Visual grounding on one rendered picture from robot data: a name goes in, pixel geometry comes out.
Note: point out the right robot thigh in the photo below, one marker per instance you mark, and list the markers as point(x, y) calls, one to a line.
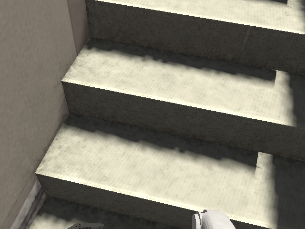
point(211, 219)

